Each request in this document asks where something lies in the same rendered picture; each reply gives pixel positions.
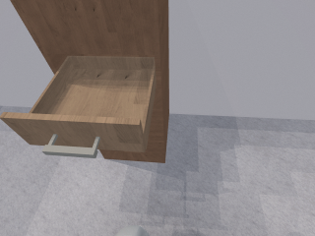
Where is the cabinet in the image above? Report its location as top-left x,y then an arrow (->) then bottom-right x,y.
10,0 -> 169,163

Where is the drawer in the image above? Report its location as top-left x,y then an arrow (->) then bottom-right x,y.
0,55 -> 157,152

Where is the robot left thigh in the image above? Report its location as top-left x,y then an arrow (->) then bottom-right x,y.
115,225 -> 150,236

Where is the handle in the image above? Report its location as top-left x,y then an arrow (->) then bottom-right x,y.
42,134 -> 100,158

